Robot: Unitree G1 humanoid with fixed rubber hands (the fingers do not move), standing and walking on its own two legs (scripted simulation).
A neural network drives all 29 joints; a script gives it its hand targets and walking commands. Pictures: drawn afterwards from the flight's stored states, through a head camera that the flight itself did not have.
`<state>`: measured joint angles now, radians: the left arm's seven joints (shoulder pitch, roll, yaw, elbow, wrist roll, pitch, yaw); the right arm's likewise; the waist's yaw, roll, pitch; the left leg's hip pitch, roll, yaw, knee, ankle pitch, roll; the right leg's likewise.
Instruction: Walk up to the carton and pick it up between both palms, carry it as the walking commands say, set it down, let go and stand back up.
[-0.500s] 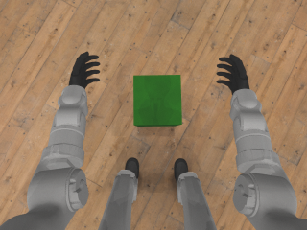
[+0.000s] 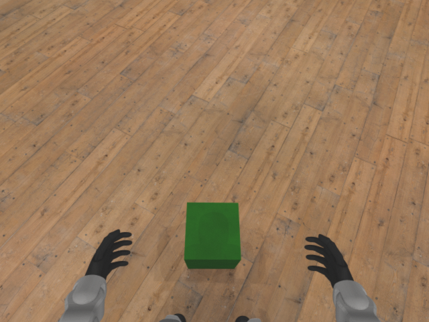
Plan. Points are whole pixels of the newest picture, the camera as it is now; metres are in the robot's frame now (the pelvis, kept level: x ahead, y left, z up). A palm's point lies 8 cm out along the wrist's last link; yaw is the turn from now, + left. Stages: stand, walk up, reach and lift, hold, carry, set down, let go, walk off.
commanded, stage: let go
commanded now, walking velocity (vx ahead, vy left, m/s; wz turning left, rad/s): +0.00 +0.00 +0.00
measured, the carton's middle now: (211, 237) +0.42 +0.01 -0.64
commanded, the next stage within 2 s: stand in 0.54 s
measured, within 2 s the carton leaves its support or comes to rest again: neither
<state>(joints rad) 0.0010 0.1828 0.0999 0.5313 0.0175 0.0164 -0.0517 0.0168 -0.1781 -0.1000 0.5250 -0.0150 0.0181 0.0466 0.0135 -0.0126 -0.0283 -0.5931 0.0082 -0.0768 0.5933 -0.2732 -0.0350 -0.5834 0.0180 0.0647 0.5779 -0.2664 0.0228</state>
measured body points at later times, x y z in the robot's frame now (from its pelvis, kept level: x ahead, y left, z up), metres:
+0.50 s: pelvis +0.01 +0.01 +0.02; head +0.03 +0.02 +0.46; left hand +0.18 +0.24 -0.06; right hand +0.19 -0.22 -0.05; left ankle +0.00 +0.14 -0.73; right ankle +0.00 -0.13 -0.73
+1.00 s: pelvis +0.08 +0.00 +0.00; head +0.08 +0.00 +0.45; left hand +0.16 +0.28 -0.11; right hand +0.14 -0.28 -0.11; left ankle +0.00 +0.14 -0.73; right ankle +0.00 -0.13 -0.73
